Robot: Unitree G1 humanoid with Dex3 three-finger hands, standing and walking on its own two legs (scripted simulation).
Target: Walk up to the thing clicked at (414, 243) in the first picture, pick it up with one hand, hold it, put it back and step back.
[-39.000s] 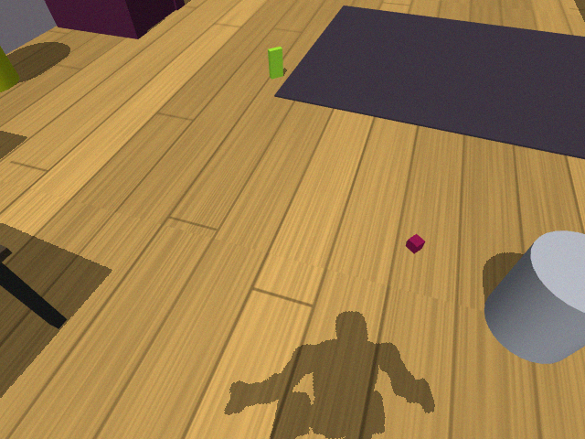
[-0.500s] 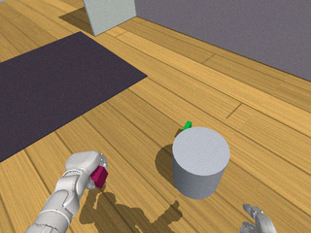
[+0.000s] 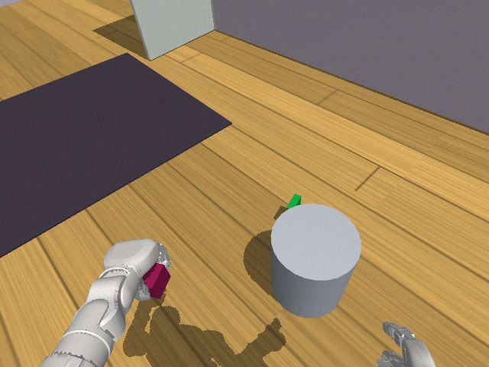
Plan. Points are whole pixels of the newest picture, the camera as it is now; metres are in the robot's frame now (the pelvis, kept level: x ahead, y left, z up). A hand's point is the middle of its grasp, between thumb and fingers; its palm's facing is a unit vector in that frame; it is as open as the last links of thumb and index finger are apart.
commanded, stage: hold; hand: left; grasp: from above
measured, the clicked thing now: (150, 279) +0.31 +0.21 -0.08
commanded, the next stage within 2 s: crouch in 0.02 s
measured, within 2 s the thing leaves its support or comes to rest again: neither
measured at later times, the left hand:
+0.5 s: hand (148, 298) +0.28 +0.22 -0.11, palm faces -0.47 -0.02 -0.88, open 7.2 cm
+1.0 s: hand (172, 305) +0.36 +0.25 -0.36, palm faces -0.45 +0.00 -0.89, open 7.3 cm
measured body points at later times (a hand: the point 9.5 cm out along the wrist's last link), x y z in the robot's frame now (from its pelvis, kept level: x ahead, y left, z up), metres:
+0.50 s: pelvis -0.02 +0.00 -0.02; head +0.04 +0.00 +0.42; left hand +0.30 +0.22 -0.06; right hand +0.12 -0.26 -0.14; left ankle +0.01 +0.13 -0.74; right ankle +0.02 -0.14 -0.74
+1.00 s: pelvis -0.07 +0.01 -0.23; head +0.11 +0.03 +0.18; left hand +0.38 +0.24 -0.31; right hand -0.03 -0.26 -0.36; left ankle +0.01 +0.13 -0.74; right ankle +0.01 -0.13 -0.74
